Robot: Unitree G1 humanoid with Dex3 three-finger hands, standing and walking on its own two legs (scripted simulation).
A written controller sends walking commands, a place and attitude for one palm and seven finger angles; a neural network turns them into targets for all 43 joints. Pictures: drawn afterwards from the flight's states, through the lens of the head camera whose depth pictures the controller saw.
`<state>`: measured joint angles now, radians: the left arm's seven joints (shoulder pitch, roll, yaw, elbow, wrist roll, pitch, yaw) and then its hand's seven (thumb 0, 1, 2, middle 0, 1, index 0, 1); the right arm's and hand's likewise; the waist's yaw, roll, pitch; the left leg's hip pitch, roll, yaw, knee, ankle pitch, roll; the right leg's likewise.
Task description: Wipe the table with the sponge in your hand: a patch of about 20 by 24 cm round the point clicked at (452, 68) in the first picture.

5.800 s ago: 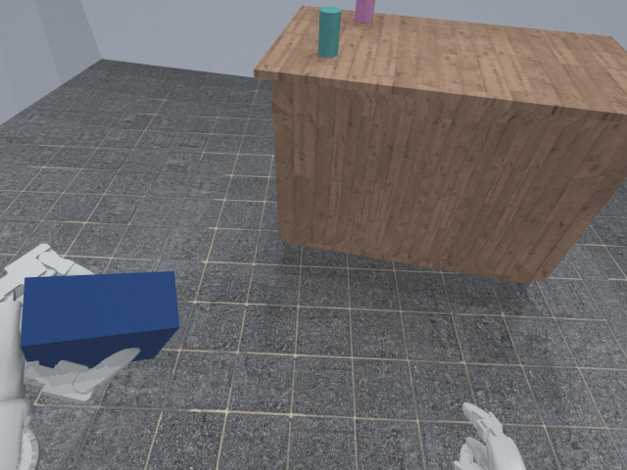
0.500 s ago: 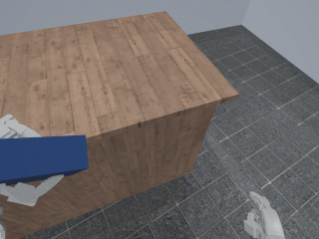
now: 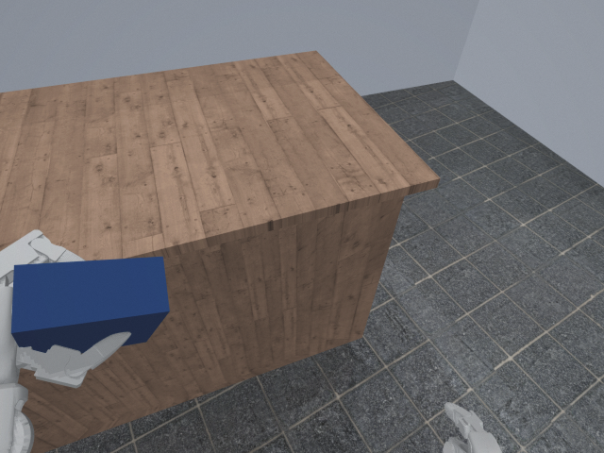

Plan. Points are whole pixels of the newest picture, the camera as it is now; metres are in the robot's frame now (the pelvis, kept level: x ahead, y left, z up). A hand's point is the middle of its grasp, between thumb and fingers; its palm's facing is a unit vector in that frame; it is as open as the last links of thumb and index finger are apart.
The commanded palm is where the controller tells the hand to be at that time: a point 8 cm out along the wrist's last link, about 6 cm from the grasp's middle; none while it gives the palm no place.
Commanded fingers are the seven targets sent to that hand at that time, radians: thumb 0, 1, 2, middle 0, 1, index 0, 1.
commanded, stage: come to a stop and stand still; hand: left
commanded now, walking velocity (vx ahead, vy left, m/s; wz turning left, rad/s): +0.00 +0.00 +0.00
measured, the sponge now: (113, 308) +0.22 +0.21 +0.15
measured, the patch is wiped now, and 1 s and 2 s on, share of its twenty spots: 0.00 0.00 0.00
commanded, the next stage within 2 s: look again from close up in 0.32 s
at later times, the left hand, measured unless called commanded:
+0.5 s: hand (21, 283) +0.23 +0.29 +0.18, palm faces +0.44 -0.78 -0.44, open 9.4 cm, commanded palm +0.15 +0.29 +0.18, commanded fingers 0.00 0.10 1.30 -1.20 -1.60 -1.20 -1.60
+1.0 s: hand (35, 257) +0.26 +0.30 +0.17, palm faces +0.42 -0.85 -0.32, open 9.4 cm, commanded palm +0.20 +0.33 +0.18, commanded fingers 0.00 0.10 1.30 -1.20 -1.60 -1.20 -1.60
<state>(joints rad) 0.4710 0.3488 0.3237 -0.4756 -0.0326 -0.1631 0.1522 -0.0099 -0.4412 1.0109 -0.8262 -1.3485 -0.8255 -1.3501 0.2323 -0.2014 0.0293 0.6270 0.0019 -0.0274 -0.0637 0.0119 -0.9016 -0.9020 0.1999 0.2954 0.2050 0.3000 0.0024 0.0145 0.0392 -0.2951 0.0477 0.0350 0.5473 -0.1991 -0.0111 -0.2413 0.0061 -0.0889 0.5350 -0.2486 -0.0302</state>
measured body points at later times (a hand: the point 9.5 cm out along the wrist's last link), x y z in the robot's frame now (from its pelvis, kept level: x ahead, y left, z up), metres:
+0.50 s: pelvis -0.02 +0.01 +0.00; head +0.00 +0.03 +0.45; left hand +0.20 +0.33 +0.20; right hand +0.14 -0.21 -0.09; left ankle +0.06 +0.12 -0.73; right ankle +0.03 -0.10 -0.73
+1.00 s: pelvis +0.04 +0.05 +0.01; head +0.06 +0.08 +0.45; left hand +0.24 +0.35 +0.19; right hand +0.23 -0.15 -0.06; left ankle +0.06 +0.12 -0.73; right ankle +0.03 -0.10 -0.73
